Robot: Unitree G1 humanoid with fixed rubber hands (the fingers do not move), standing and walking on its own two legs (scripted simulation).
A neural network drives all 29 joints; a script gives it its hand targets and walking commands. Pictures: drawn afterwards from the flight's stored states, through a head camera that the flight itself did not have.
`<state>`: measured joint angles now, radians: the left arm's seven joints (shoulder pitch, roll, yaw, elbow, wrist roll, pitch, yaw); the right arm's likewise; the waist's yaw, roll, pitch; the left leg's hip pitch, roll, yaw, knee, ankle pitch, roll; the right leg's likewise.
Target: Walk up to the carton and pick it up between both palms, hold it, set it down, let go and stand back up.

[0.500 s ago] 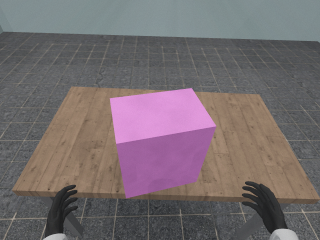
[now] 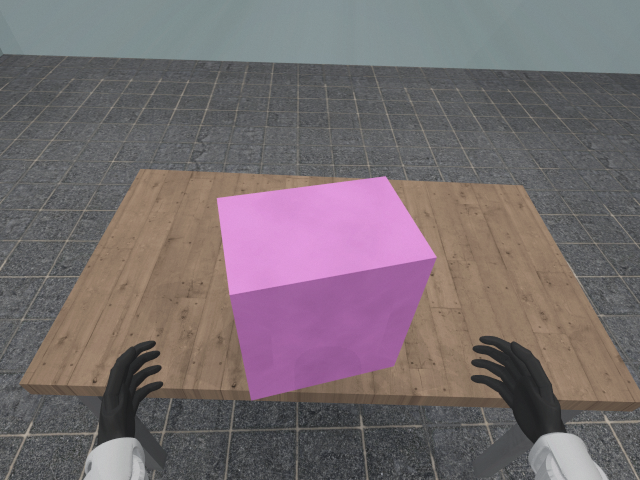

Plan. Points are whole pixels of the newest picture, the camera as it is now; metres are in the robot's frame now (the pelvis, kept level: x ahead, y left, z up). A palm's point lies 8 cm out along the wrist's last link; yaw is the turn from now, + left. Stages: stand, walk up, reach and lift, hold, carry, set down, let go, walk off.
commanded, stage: reach and lift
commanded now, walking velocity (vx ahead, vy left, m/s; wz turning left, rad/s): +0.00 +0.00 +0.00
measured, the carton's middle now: (316, 292) +0.39 +0.01 -0.01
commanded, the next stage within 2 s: none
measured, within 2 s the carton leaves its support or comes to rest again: neither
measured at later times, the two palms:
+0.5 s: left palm (126, 346) +0.25 +0.23 +0.08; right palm (528, 331) +0.26 -0.23 +0.09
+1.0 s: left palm (120, 277) +0.30 +0.23 +0.14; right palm (520, 255) +0.32 -0.22 +0.15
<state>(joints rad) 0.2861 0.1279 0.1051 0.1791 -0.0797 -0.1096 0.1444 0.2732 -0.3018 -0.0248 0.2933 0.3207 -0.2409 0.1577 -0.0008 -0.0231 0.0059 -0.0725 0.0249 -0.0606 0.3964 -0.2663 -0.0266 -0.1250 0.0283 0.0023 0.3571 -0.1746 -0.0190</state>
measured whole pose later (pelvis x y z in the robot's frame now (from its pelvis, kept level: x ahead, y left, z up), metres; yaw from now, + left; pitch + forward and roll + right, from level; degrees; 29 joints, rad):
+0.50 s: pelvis +0.00 +0.00 +0.00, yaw +0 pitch -3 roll -1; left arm 0.10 0.16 0.10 -0.11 -0.09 0.31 0.12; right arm 0.03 -0.39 -0.02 0.16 0.39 0.04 0.11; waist 0.00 -0.02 0.00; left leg -0.07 0.02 -0.06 0.38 -0.26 -0.03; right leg -0.12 0.03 0.00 0.33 -0.16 -0.02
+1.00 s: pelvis -0.01 +0.00 +0.00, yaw +0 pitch -3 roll -1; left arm -0.22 0.24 0.16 -0.09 -0.12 0.61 0.11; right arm -0.30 -0.44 -0.02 0.17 0.46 0.32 0.06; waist 0.00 -0.02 0.00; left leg -0.07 0.03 -0.06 0.34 -0.22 -0.03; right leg -0.12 0.03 0.00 0.30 -0.13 -0.02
